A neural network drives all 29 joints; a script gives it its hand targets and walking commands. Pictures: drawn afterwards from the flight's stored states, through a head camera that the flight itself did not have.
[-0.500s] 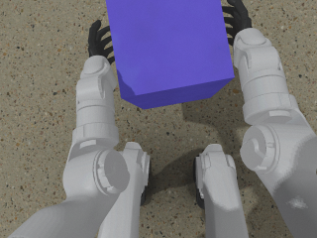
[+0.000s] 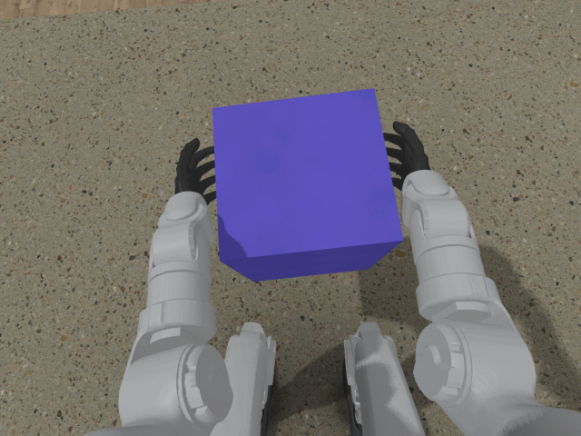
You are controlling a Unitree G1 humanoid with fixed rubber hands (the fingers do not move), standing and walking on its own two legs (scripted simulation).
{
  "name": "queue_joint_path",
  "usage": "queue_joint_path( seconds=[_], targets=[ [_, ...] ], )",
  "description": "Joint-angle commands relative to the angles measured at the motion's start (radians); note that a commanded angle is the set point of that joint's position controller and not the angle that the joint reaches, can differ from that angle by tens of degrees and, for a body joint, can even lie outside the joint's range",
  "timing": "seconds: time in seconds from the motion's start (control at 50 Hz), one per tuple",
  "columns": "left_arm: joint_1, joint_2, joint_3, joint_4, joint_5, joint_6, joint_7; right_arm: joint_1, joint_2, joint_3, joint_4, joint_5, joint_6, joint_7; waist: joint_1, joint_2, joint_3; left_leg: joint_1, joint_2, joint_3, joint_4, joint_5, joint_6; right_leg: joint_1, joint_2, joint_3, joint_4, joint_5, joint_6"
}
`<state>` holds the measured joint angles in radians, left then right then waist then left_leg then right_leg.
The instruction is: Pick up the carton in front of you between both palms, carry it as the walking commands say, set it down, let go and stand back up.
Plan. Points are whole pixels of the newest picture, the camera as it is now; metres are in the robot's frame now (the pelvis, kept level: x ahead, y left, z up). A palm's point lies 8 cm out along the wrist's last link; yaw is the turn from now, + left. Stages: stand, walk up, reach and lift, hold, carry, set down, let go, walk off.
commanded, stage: reach and lift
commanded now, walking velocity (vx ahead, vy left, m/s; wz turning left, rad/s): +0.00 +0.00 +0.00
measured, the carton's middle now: (303, 202) +0.46 +0.01 -0.11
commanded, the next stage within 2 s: hold in 1.86 s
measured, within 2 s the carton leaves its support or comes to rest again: neither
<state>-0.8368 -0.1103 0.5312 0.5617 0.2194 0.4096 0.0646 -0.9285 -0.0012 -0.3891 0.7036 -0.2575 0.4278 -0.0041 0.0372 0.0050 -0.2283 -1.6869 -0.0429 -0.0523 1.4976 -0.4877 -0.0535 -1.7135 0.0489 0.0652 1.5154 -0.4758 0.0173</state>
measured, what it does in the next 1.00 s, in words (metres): rises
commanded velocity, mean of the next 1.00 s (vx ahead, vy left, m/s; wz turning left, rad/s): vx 0.00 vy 0.00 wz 0.00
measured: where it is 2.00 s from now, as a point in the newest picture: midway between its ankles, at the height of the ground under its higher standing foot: (308, 412)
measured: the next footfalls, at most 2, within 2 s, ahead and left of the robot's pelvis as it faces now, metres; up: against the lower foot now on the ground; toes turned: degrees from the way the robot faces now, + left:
none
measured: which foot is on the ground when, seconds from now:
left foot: down 0.00-1.00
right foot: down 0.00-1.00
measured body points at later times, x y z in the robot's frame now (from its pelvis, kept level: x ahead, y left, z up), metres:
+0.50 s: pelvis +0.04 +0.01 +0.13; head +0.14 +0.00 +0.57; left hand +0.41 +0.16 +0.11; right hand +0.42 -0.14 +0.10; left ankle +0.08 +0.14 -0.54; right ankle +0.09 -0.12 -0.54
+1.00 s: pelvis +0.06 +0.01 +0.20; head +0.04 +0.01 +0.65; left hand +0.38 +0.16 +0.22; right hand +0.37 -0.14 +0.22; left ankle +0.08 +0.14 -0.54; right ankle +0.09 -0.12 -0.54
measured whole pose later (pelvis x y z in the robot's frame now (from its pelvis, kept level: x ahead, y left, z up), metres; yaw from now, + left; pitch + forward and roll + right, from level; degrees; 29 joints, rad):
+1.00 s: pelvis +0.06 +0.01 +0.20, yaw -1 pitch -3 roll +0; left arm -0.32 -0.17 0.31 0.41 0.30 0.59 -0.01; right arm -0.30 0.16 -0.29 0.40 -0.29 0.61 0.00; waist 0.00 0.00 -0.03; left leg -0.20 -0.01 -0.07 0.48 -0.23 -0.01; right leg -0.21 0.01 0.07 0.47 -0.22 0.01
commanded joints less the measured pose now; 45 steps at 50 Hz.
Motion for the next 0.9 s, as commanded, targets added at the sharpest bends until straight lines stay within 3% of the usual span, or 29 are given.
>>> queue_joint_path(
  seconds=[0.0, 0.26, 0.54, 0.7, 0.8, 0.88],
  targets=[
    [-0.651, -1.037, -0.602, 0.092, -0.167, -0.008, -0.290, -0.548, 1.131, 0.474, 0.024, 0.174, -0.041, 0.236, -0.003, -0.063, -0.824, 0.454, -0.135, 0.108, -0.202, 0.215, 0.024, 0.639, 0.114, -0.078, -0.234, 0.238, 0.004],
    [-0.422, -1.098, -0.669, 0.066, -0.147, -0.012, -0.297, -0.363, 1.171, 0.551, -0.074, 0.173, -0.049, 0.249, -0.011, -0.029, -0.697, 0.769, -0.117, 0.052, -0.447, 0.253, 0.036, 0.905, 0.104, -0.046, -0.464, 0.255, -0.010],
    [-0.118, -1.086, -0.742, 0.016, -0.131, 0.006, -0.296, -0.067, 1.160, 0.610, -0.156, 0.167, -0.029, 0.247, -0.026, -0.013, -0.426, 1.162, -0.084, -0.009, -0.762, 0.399, 0.047, 1.241, 0.077, -0.001, -0.773, 0.395, -0.023],
    [0.028, -1.064, -0.809, -0.071, -0.145, 0.061, -0.296, 0.073, 1.146, 0.678, -0.255, 0.201, 0.027, 0.240, -0.032, -0.006, -0.275, 1.392, -0.069, -0.019, -0.931, 0.494, 0.045, 1.446, 0.061, 0.005, -0.948, 0.489, -0.014],
    [0.098, -1.060, -0.840, -0.134, -0.167, 0.117, -0.303, 0.128, 1.134, 0.726, -0.346, 0.222, 0.089, 0.239, -0.033, 0.002, -0.168, 1.516, -0.059, -0.028, -1.033, 0.502, 0.045, 1.550, 0.053, 0.005, -1.052, 0.490, -0.011],
    [0.115, -1.026, -0.797, -0.133, -0.145, 0.161, -0.307, 0.155, 1.109, 0.679, -0.342, 0.197, 0.134, 0.244, -0.036, 0.001, -0.022, 1.529, -0.050, -0.026, -1.097, 0.398, 0.051, 1.563, 0.051, 0.001, -1.110, 0.389, -0.017]
  ],
)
